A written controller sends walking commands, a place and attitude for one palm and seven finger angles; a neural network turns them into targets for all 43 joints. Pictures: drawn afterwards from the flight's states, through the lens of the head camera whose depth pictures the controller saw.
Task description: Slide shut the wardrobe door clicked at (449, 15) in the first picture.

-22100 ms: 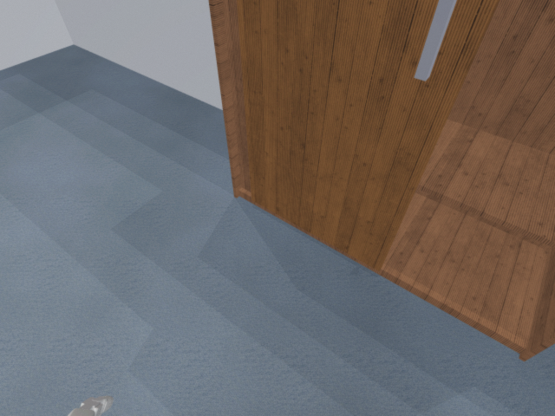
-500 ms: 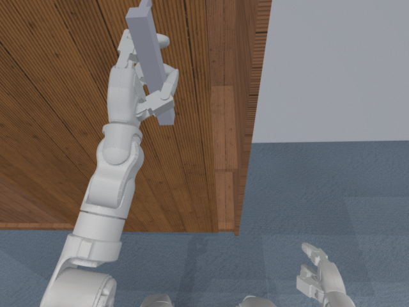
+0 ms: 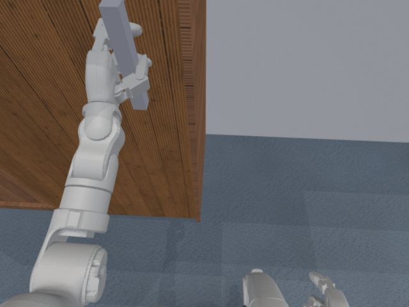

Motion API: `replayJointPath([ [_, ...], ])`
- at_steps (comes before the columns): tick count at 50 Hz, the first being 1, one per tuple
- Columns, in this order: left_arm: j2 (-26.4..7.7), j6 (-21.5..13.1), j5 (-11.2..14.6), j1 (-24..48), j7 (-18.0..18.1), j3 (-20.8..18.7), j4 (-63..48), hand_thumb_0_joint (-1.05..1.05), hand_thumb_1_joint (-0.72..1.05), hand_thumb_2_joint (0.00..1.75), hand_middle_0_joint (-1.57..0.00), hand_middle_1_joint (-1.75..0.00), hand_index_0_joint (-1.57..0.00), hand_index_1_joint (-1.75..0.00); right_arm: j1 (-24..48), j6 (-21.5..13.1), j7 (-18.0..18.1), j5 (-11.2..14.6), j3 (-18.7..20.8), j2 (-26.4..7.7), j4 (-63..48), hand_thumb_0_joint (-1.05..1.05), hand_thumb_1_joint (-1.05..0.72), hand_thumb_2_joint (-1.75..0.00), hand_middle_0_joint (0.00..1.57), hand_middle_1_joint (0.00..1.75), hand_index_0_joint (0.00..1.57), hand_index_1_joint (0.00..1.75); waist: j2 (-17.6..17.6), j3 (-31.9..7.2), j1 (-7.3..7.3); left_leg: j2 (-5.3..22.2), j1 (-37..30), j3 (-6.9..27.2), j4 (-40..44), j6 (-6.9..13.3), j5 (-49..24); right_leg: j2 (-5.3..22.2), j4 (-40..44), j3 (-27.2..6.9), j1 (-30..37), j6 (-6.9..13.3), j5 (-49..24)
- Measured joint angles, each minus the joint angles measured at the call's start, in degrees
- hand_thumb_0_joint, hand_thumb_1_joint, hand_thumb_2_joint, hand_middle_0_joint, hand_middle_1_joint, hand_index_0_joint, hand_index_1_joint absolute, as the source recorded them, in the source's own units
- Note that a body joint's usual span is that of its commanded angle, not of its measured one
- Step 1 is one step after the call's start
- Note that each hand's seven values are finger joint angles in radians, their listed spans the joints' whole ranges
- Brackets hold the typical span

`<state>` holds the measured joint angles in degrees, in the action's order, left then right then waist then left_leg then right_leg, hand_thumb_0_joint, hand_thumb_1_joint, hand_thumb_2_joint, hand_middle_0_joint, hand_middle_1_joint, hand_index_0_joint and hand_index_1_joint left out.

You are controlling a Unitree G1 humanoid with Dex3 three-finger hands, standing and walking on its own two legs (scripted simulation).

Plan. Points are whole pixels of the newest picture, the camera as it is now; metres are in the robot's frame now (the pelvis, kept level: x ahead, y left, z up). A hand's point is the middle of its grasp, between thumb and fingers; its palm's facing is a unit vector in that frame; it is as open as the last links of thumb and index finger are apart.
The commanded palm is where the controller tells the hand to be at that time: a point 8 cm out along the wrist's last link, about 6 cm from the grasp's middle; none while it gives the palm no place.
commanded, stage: step sideways, sliding the door along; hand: left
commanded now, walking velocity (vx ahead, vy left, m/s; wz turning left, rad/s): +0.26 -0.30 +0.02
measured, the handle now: (132, 54) +0.48 +0.18 +0.20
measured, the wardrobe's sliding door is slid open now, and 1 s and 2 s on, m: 0.00 0.00 0.00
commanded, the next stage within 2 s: stop walking and hold the door there in 0.02 s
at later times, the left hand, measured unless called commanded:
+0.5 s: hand (144, 72) +0.44 +0.15 +0.20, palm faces +0.48 -0.87 -0.13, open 6.5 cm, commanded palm +0.40 +0.18 +0.18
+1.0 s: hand (142, 73) +0.44 +0.16 +0.19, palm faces +0.53 -0.82 -0.23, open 6.5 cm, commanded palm +0.40 +0.19 +0.18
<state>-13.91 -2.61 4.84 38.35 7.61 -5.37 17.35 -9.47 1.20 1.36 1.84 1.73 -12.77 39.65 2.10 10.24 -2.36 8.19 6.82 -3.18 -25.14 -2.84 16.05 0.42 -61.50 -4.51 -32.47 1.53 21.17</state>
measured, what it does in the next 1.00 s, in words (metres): steps to the right: right foot, then left foot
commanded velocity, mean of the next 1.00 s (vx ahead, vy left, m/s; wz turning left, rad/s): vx -0.03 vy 0.10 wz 0.00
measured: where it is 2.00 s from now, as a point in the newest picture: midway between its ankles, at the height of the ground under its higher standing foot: outside the picture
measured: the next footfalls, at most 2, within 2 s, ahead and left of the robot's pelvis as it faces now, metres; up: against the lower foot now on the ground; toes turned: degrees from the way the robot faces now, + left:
right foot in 0.14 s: +0.11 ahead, -0.29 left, +0.00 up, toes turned -5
left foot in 0.40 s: +0.14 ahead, -0.06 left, +0.00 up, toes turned +6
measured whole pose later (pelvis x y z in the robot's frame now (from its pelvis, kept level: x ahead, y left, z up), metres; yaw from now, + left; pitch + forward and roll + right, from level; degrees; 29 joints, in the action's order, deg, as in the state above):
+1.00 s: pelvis +0.07 -0.16 +0.00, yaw -3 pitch -1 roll -1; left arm -30.7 -8.6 2.9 21.4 7.6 -23.9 27.0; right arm -13.8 -1.0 5.3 3.2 0.4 -15.3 40.9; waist 1.5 0.2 0.7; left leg 2.3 13.7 -7.9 -26.9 2.0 12.4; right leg 1.3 -24.6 2.3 -10.9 -1.2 12.8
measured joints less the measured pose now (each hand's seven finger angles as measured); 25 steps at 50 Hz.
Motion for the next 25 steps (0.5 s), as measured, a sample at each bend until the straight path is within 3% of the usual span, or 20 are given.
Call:
replayJointPath([
  [2,0.0,0.8,-0.1,1.3,0.4,0.2,0.4,0.07,0.69,0.82,-0.46,-1.4,-0.18,-1.37,-1.2,-0.1,-0.3,0.8,-0.5,1.1,-0.3,0.01,-0.91,-0.9,0.2,0.29,0.2,0.29,0.1,0.3,-3.18,3.1,-0.7,0.2,-1.1,-2.0,1.1,3.3,10.3,1.0,3.0,-0.6,-2.1],
  [4,-1.4,1.6,-0.6,2.7,0.5,0.3,1.1,0.06,0.68,0.82,-0.46,-1.4,-0.19,-1.35,-2.2,-0.7,-0.9,1.5,-0.9,2.4,-0.8,0.01,-0.91,-0.9,0.2,0.3,0.2,0.29,0.1,0.6,-5.56,5.9,-1.0,1.0,-3.0,-3.8,2.6,4.9,18.1,2.8,7.1,-1.2,-4.0],
  [7,-4.4,3.2,-0.4,5.5,0.7,-0.3,3.1,0.04,0.66,0.82,-0.46,-1.4,-0.2,-1.31,-2.1,-1.7,-1.8,2.5,-1.7,3.9,-1.4,0.02,-0.91,-0.9,0.2,0.3,0.2,0.29,-0.1,0.9,-7.29,9.0,0.2,3.9,-9.2,-4.7,6.1,4.4,29.1,5.9,15.2,-2.0,-9.4],
  [8,-5.8,2.0,-0.7,5.1,-0.3,-2.6,4.3,0.03,0.65,0.82,-0.46,-1.4,-0.21,-1.29,-0.1,-1.6,-2.0,2.5,-2.0,3.2,-0.6,0.02,-0.91,-0.9,0.2,0.3,0.2,0.29,1.6,1.4,-6.14,10.9,1.8,5.5,-13.1,-3.5,6.6,3.0,28.7,7.3,15.9,-3.5,-10.2],
  [9,-7.5,0.4,-1.1,3.9,-1.0,-5.0,5.2,0.01,0.62,0.82,-0.46,-1.4,-0.21,-1.28,2.3,-1.0,-1.9,2.4,-2.0,2.6,0.3,0.02,-0.91,-0.9,0.2,0.3,0.2,0.29,2.9,2.1,-4.04,10.6,4.5,7.6,-19.3,-1.7,6.3,2.3,27.4,8.4,16.2,-4.4,-9.6],
  [11,-9.8,-1.0,-1.7,1.1,-1.5,-8.4,6.8,-0.02,0.59,0.81,-0.46,-1.4,-0.23,-1.28,5.3,-0.2,-0.9,2.4,-1.2,1.3,1.3,0.02,-0.91,-0.9,0.2,0.3,0.2,0.3,3.3,2.0,-1.23,4.7,10.4,9.3,-33.2,1.1,9.5,3.1,26.8,8.9,16.3,-4.8,-8.4],
  [13,-10.6,-0.9,-1.8,-1.5,-1.5,-10.4,7.7,-0.04,0.58,0.8,-0.46,-1.4,-0.26,-1.29,6.4,-0.4,0.4,1.9,-0.8,-0.3,1.5,0.02,-0.91,-0.9,0.2,0.3,0.2,0.29,2.5,0.7,-0.68,-1.3,13.7,6.7,-38.3,2.5,11.0,3.9,28.5,7.9,16.5,-4.4,-8.8],
  [15,-10.9,-1.4,-1.8,-3.8,-1.8,-12.1,8.6,-0.05,0.58,0.8,-0.46,-1.4,-0.29,-1.3,6.5,-1.1,1.4,1.3,-0.6,-1.7,1.6,0.01,-0.91,-0.9,0.2,0.3,0.2,0.29,1.5,-0.9,-0.21,-5.3,13.8,3.2,-31.7,3.1,11.1,4.3,30.7,7.1,17.1,-4.1,-9.8],
  [18,-11.0,-2.0,-1.9,-6.3,-1.7,-13.5,8.6,-0.04,0.57,0.8,-0.46,-1.4,-0.31,-1.32,5.2,-1.8,2.0,0.7,0.0,-3.6,0.8,0.01,-0.91,-0.9,0.2,0.3,0.2,0.29,0.3,-3.3,1.03,-8.7,11.3,-1.0,-15.8,3.4,7.8,4.2,32.9,7.5,18.1,-3.8,-10.3],
  [20,-10.8,-2.5,-2.0,-7.3,-1.4,-13.7,7.9,-0.04,0.57,0.8,-0.46,-1.4,-0.32,-1.34,4.1,-1.8,1.9,0.7,0.6,-4.7,0.3,0.01,-0.91,-0.9,0.2,0.3,0.2,0.29,-0.5,-4.5,1.56,-9.7,8.8,-2.5,-7.1,3.3,2.1,3.7,32.9,8.0,18.4,-3.8,-9.9],
  [22,-10.9,-3.1,-1.8,-8.1,-0.9,-13.6,6.8,-0.03,0.59,0.81,-0.46,-1.4,-0.32,-1.35,3.2,-1.8,1.8,1.0,1.4,-5.3,0.0,0.01,-0.91,-0.9,0.2,0.29,0.2,0.29,-1.9,-5.0,1.38,-10.1,7.2,-2.9,-3.5,5.7,-5.4,3.4,31.8,7.4,18.2,-3.7,-9.1],
  [25,-11.1,-3.5,-1.6,-9.8,-0.1,-13.6,5.2,-0.03,0.59,0.81,-0.46,-1.4,-0.31,-1.35,1.3,-2.0,1.8,1.6,1.9,-5.7,-1.6,0.01,-0.91,-0.9,0.2,0.29,0.2,0.29,-3.1,-5.9,1.14,-10.2,6.8,-3.9,-3.0,7.7,-4.3,3.4,27.3,6.2,16.4,-2.8,-3.4],
])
